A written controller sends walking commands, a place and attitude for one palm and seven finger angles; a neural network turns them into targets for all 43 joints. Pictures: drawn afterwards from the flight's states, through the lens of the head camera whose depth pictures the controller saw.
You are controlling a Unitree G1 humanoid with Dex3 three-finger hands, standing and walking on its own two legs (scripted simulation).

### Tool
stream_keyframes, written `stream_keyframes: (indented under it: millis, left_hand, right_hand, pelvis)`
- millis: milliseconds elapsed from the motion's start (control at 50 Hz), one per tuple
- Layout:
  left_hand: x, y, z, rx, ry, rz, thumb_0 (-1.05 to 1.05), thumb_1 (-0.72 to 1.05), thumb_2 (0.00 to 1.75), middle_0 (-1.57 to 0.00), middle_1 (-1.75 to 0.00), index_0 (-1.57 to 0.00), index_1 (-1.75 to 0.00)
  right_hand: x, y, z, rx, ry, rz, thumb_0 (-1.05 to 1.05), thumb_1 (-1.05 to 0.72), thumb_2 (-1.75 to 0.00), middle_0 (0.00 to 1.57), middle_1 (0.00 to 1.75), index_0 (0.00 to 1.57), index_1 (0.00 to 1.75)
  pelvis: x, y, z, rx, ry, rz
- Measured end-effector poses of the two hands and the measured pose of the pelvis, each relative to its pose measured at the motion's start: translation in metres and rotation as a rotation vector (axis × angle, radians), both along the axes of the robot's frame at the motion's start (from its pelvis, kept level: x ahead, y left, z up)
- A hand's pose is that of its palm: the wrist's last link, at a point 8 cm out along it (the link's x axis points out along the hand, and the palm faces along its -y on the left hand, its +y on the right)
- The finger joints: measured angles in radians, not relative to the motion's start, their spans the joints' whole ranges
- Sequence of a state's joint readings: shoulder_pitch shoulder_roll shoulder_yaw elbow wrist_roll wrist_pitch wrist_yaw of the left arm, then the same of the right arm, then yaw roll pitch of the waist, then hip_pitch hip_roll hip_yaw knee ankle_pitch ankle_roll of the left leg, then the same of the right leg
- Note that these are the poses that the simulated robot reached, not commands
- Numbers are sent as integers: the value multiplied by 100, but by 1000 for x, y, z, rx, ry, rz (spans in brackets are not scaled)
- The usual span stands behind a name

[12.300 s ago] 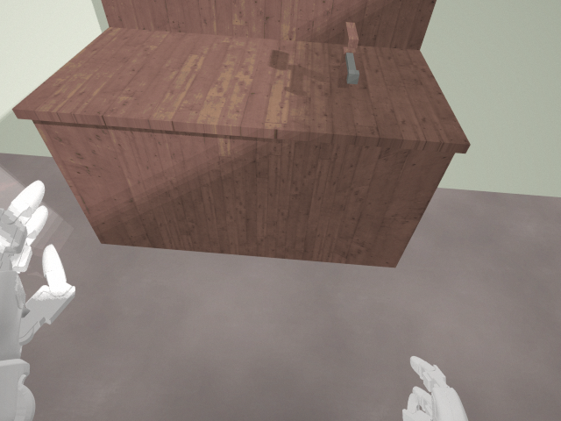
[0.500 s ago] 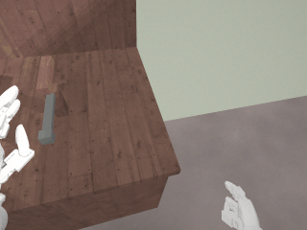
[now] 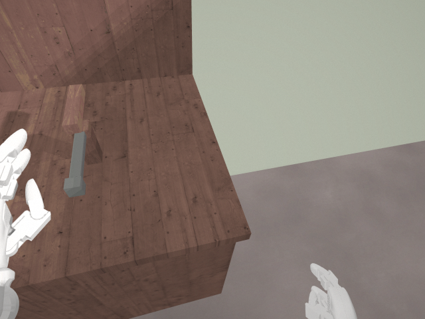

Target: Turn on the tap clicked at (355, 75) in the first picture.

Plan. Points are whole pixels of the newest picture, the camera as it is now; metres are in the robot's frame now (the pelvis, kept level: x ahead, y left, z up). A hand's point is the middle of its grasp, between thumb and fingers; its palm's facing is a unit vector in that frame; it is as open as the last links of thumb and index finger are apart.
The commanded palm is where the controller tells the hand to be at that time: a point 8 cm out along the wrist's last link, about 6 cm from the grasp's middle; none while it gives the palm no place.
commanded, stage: come to a stop and stand still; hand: left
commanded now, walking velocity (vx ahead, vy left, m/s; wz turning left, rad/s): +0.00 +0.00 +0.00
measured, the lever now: (75, 186) +0.32 +0.29 +0.06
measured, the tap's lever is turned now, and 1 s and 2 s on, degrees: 0 0 0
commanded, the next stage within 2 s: look again from close up in 1.04 s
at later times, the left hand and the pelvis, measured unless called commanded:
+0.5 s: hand (26, 195) +0.23 +0.28 +0.17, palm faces +0.42 -0.82 -0.37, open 7.4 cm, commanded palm +0.15 +0.29 +0.17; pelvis -0.02 +0.01 +0.00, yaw -2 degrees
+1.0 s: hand (46, 211) +0.22 +0.26 +0.15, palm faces +0.34 -0.88 -0.34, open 7.4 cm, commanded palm +0.16 +0.29 +0.17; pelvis -0.01 +0.02 +0.00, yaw -1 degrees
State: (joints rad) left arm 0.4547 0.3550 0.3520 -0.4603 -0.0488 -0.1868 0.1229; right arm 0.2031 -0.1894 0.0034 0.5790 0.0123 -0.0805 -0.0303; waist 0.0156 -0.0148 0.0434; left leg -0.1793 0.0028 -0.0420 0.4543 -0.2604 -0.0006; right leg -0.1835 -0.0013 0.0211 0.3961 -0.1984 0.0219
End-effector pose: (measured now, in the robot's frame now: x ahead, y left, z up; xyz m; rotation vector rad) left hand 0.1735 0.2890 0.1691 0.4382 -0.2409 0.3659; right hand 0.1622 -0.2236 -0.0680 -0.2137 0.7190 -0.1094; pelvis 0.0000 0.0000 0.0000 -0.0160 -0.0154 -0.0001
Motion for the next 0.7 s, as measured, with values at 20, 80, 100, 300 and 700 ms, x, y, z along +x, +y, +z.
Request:
stream_keyframes:
  millis: [20, 80, 100, 300, 700]
  left_hand:
    - [-1, 1, -2, -4, 5, 4, 1, 89, 90, -21, -31, -21, -30]
    - [-3, 3, -7, -21, 17, 11, 1, 89, 90, -21, -31, -20, -30]
    - [-4, 3, -8, -27, 19, 11, 1, 89, 90, -21, -31, -20, -30]
    - [-5, 3, -3, -9, -11, -20, 1, 89, 90, -21, -31, -20, -30]
    - [-3, 14, -16, 27, 28, -72, 1, 89, 90, -22, -31, -21, -30]
  right_hand:
    - [-2, 0, 0, -1, 3, -2, 1, -90, -90, 20, 30, 20, 30]
    - [-8, 0, -1, -7, 13, -3, 1, -90, -90, 20, 30, 20, 30]
    - [-10, 0, -1, -8, 16, -3, 1, -90, -90, 20, 30, 20, 30]
    - [-17, 4, 0, -12, 14, -9, 1, -90, -90, 20, 30, 20, 30]
    - [-20, 15, -2, -9, 1, 23, 1, -90, -90, 20, 30, 20, 30]
  pelvis:
    - [-1, 0, 0, 0, 0, -1]
    - [-4, 2, 0, 0, -1, -1]
    - [-5, 2, 0, 0, -2, -1]
    - [-9, 6, 0, -2, -3, -3]
    - [-12, 12, -3, 6, 5, -17]
